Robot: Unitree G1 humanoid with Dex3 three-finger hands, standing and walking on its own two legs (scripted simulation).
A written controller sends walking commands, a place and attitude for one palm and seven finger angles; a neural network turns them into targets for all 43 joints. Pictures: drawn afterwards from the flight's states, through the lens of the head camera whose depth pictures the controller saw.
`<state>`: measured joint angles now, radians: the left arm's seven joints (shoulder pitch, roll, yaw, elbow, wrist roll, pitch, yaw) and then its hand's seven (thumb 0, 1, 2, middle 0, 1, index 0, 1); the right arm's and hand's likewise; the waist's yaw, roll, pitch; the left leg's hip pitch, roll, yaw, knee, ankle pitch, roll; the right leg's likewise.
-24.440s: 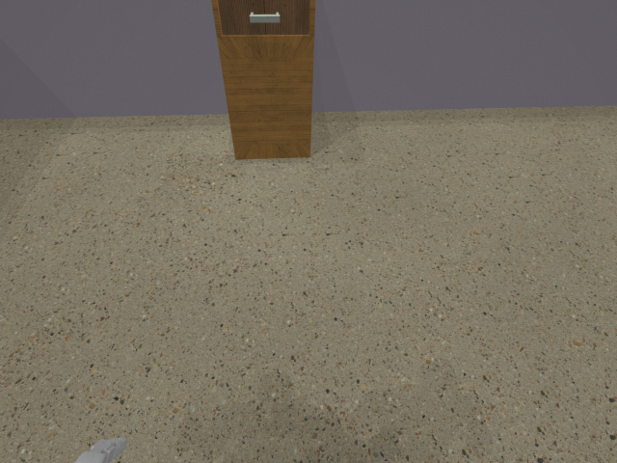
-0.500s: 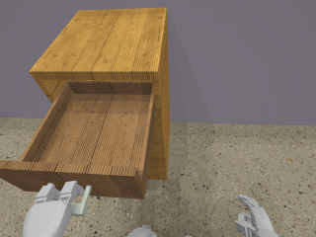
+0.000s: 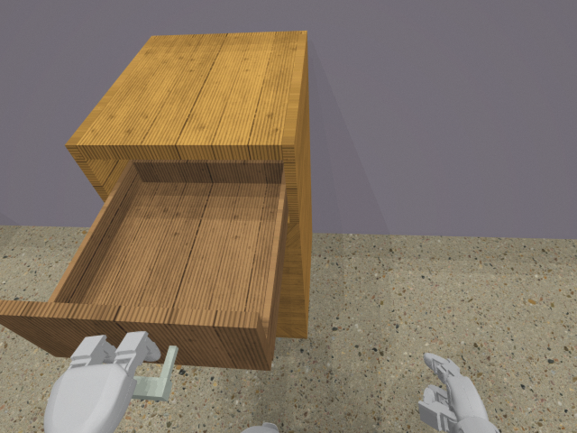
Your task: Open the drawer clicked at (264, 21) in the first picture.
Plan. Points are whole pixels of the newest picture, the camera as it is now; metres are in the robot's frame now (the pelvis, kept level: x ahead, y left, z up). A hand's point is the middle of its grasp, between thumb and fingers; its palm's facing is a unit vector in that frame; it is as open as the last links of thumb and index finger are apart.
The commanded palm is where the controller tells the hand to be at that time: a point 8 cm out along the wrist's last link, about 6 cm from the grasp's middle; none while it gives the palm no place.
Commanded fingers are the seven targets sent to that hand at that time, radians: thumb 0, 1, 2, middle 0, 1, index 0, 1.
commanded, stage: lift the hand off the handle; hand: left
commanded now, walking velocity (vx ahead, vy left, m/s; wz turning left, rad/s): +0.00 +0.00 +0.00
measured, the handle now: (130, 369) +0.20 +0.24 +0.00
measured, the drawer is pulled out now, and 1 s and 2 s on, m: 0.29 0.29 0.29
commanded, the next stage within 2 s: draw the hand back to the body in 1.00 s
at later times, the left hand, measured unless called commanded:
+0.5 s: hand (90, 387) +0.16 +0.24 +0.07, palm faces +0.03 -0.16 -0.99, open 13.2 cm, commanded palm +0.14 +0.24 +0.15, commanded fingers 0.00 -0.50 0.30 -0.30 -1.20 -0.30 -1.20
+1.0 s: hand (64, 348) +0.17 +0.24 +0.14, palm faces +0.07 -0.20 -0.98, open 13.8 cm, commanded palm +0.14 +0.24 +0.20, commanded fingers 0.00 -0.50 0.30 -0.30 -1.20 -0.30 -1.20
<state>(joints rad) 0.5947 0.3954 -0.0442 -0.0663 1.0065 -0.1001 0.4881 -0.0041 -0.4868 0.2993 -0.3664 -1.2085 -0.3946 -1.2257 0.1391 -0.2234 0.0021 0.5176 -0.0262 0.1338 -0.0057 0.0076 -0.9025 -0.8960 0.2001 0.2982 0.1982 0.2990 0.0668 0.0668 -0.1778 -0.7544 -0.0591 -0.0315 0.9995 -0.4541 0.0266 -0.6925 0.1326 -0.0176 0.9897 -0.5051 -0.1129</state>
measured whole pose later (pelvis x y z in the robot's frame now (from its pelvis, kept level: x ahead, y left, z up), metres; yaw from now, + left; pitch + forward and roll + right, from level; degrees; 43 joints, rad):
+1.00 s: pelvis +0.02 +0.05 +0.04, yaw -2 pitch +3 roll -1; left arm 0.68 0.44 -0.09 -0.59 0.89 0.12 0.16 -0.01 -0.49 0.30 -0.32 -1.20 -0.32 -1.20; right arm 0.18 -0.25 0.04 0.42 0.04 0.16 0.07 0.01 -0.90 -0.90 0.20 0.30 0.20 0.30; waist 0.11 0.13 -0.13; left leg -0.41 -0.07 0.01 0.72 -0.36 0.09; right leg -0.34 0.11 0.06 0.68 -0.39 -0.04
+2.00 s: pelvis +0.03 +0.03 +0.06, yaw +2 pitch -2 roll -1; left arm 0.61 0.33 0.17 -0.60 -0.05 -0.07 0.13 -0.01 -0.25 0.40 -0.30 -1.04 -0.30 -1.05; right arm 0.23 -0.19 0.07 0.56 0.02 -0.10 -0.06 0.01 -0.90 -0.90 0.20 0.30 0.20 0.30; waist 0.05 0.04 -0.02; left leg -0.22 -0.09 -0.06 0.55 -0.30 0.07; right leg -0.13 0.09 0.01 0.49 -0.33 -0.06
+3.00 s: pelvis +0.02 +0.01 +0.07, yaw +2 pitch +1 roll -1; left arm 0.56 0.37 0.37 -0.51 -0.07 -0.17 0.10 0.01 0.89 0.90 -0.21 -0.30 -0.21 -0.31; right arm 0.15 -0.24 0.00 0.58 0.03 -0.01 -0.03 0.01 -0.90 -0.90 0.20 0.30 0.20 0.30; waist 0.02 0.06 0.02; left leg -0.26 -0.05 -0.08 0.47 -0.23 0.03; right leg -0.15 0.12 -0.01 0.36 -0.24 -0.08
